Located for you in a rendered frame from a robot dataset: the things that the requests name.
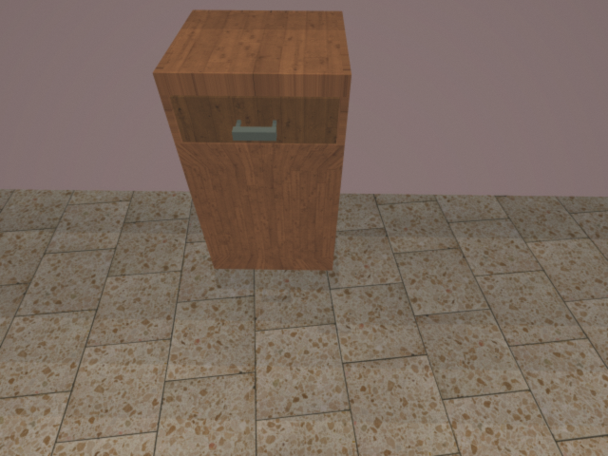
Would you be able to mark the drawer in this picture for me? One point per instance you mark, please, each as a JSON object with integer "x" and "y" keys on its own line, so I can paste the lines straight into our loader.
{"x": 210, "y": 119}

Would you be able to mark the cabinet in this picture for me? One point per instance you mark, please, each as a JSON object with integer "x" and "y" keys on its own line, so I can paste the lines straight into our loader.
{"x": 262, "y": 206}

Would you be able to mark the handle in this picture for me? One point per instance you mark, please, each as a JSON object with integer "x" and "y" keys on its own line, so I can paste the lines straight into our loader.
{"x": 254, "y": 133}

